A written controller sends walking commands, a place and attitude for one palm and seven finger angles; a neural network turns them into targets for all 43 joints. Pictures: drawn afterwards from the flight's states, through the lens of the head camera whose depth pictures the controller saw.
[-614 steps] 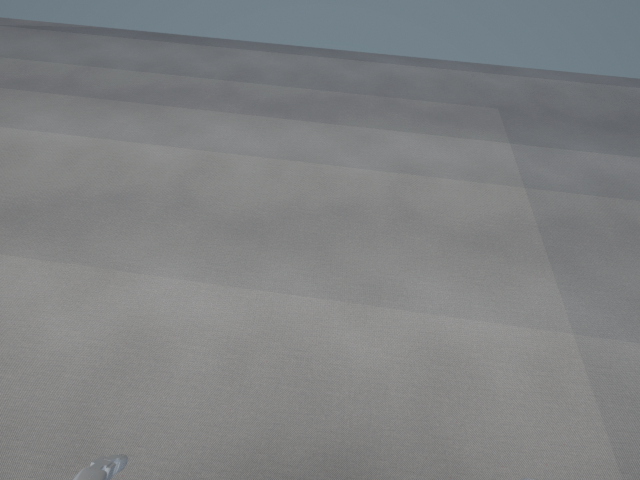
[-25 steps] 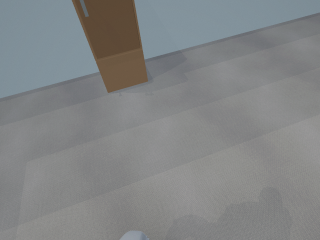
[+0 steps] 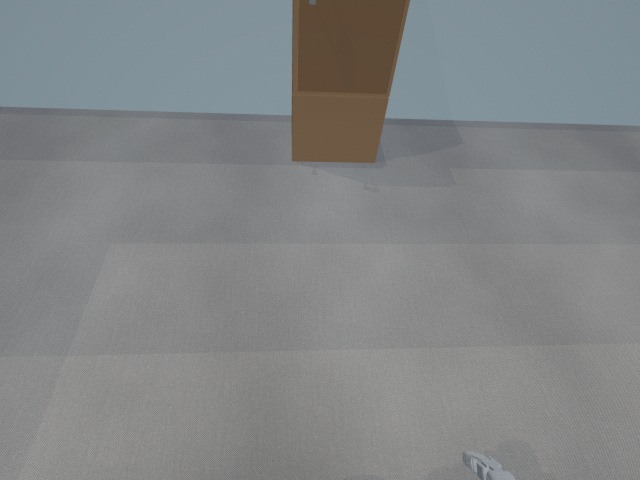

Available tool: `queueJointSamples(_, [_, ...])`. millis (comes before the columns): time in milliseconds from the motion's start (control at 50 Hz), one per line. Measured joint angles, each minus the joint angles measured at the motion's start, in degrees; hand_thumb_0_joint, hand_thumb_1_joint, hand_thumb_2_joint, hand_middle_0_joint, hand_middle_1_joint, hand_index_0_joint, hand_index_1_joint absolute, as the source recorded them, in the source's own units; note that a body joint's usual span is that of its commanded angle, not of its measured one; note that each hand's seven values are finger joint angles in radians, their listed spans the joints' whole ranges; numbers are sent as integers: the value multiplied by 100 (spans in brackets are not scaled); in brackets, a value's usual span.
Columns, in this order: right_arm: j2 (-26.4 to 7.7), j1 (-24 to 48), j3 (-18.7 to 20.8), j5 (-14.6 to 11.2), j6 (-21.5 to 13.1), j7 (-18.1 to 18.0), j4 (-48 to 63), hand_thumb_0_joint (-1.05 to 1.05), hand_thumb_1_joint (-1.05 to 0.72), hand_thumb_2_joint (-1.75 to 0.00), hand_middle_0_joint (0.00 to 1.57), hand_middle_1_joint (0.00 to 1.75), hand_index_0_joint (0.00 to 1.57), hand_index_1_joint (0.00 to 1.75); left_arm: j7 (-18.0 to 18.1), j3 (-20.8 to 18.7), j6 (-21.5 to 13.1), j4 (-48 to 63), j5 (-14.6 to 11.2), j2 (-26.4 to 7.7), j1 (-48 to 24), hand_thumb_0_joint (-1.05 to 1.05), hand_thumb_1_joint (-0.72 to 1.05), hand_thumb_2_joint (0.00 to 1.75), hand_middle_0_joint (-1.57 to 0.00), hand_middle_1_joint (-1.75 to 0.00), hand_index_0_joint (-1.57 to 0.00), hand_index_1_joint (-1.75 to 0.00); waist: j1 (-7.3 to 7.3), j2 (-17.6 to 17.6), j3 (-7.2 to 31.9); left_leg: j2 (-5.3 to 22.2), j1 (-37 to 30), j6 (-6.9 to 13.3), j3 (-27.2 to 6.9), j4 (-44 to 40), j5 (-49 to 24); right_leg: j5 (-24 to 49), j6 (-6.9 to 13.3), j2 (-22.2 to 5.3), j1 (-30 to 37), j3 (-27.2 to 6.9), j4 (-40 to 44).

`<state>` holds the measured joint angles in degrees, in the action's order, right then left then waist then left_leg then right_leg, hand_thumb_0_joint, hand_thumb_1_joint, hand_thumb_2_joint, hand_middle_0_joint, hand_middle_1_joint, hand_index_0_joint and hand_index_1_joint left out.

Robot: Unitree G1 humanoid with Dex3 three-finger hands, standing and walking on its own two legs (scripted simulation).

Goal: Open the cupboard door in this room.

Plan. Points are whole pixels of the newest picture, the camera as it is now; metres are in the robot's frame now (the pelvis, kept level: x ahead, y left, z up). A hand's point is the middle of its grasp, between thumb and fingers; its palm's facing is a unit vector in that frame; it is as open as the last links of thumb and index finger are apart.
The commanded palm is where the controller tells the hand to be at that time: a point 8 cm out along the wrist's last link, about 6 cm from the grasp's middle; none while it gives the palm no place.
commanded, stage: turn or walk to find it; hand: left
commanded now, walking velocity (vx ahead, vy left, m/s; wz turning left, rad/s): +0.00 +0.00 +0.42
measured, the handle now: out of the picture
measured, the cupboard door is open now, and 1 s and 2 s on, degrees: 0 0 0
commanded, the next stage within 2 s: stand and wait in 0.74 s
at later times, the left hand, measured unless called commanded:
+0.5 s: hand out of the picture +0.08 +0.16 -0.13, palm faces +0.16 -0.94 -0.30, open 7.4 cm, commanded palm none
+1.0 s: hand out of the picture -0.14 +0.17 -0.18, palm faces +0.42 -0.88 -0.24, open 7.4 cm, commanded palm none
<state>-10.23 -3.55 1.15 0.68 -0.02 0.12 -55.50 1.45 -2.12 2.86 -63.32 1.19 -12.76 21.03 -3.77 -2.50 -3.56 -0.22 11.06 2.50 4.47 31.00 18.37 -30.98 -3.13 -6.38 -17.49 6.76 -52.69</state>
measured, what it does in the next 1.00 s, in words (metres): steps on the spot, turning left: right foot, then left foot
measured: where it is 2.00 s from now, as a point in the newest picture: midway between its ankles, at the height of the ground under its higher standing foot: outside the picture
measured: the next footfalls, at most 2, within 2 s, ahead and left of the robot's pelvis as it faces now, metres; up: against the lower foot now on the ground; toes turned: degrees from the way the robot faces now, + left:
right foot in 0.38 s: +0.06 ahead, -0.13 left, +0.00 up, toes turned +3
left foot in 0.92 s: -0.07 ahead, +0.09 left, +0.00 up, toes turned +25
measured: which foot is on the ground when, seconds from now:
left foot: down 0.00-0.40, up 0.42-0.90, down 0.92-1.00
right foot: up 0.00-0.36, down 0.38-0.92, up 0.94-1.00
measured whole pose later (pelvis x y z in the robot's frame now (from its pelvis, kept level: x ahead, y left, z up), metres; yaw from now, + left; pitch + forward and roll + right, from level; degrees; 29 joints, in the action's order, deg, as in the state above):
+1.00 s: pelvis -0.04 -0.02 +0.00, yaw +21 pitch -2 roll +0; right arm -10.5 -6.2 2.0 0.9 0.6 -0.1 -56.5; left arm 1.6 -3.0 3.5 -61.0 1.1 -14.7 16.8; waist -3.0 -3.9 -3.6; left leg 0.9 10.8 0.9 4.4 30.9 18.6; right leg -26.9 -2.1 -6.9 -20.0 7.8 -46.1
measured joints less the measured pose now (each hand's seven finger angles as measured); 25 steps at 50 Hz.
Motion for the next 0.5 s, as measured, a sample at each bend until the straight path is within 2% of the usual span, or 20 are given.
queueJointSamples(60, [47, -133, -20, -4, 19, -33, -74, 0, -91, -90, 20, 30, 20, 30, -34, -17, -22, 141, -6, 10, -319, 1, 90, 90, -20, -30, -20, -29, 73, 55, 5, -35, -136, 29, -146, -276, -179, 325, -90, 6, -362, -219, -449])
queueJointSamples(160, [93, -458, 57, -27, 41, -40, -172, 0, -92, -90, 20, 30, 20, 30, -42, -62, -61, 467, -16, 7, -800, 1, 90, 90, -20, -30, -20, -29, 199, 40, 13, -128, -225, 33, -279, -553, -365, 799, -189, -21, -745, -459, -610])
queueJointSamples(240, [-5, -739, 149, 22, 78, -33, -216, 0, -92, -90, 20, 30, 20, 30, -31, -89, -24, 653, -22, 11, -1111, 0, 90, 90, -20, -30, -20, -29, 386, 92, 34, -167, -145, -4, -397, -560, -402, 800, -209, 55, -714, -479, -207])
queueJointSamples(320, [-115, -1002, 225, 65, 141, -41, -272, 0, -92, -90, 20, 30, 20, 30, -24, -84, -46, 824, -49, 34, -1372, 0, 90, 90, -20, -30, -20, -29, 570, 215, 9, -183, 41, -103, -555, -406, -372, 701, -155, 227, -382, -436, 690])
queueJointSamples(380, [-187, -1189, 277, 58, 185, -42, -312, 0, -91, -90, 20, 30, 20, 30, -30, -60, -140, 944, -68, 58, -1471, 0, 90, 90, -20, -30, -20, -29, 646, 304, 16, -228, 266, -228, -677, -138, -275, 1273, -88, 346, 101, -366, 1816])
queueJointSamples(400, [-244, -1224, 300, 36, 199, -35, -335, 0, -91, -90, 20, 30, 20, 30, -21, -52, -194, 949, -55, 113, -1503, 0, 90, 90, -20, -30, -20, -29, 658, 436, -13, -179, 359, -282, -757, 38, -203, 1458, 160, 425, 191, -276, 2017])
queueJointSamples(440, [-306, -1261, 346, 13, 271, -39, -352, 1, -91, -90, 20, 30, 20, 30, -19, 8, -272, 991, -21, 195, -1508, 0, 90, 90, -20, -30, -20, -29, 706, 564, -72, -210, 694, -353, -800, 902, 581, 1438, 452, 410, 203, -120, 1962])
queueJointSamples(460, [-320, -1275, 360, 19, 316, -39, -352, 1, -91, -90, 20, 30, 20, 30, -16, 25, -296, 1014, -20, 227, -1480, 0, 90, 90, -20, -30, -20, -29, 712, 561, -74, -257, 908, -379, -772, 1496, 852, 1406, 515, 346, 224, -60, 1965])
queueJointSamples(500, [-348, -1269, 393, 33, 382, -16, -369, 1, -91, -90, 20, 30, 20, 30, -2, 41, -292, 1027, -30, 288, -1406, 0, 90, 90, -20, -30, -20, -29, 686, 551, -78, -249, 1261, -433, -692, 2582, 901, 1428, 554, 247, 327, 35, 2092])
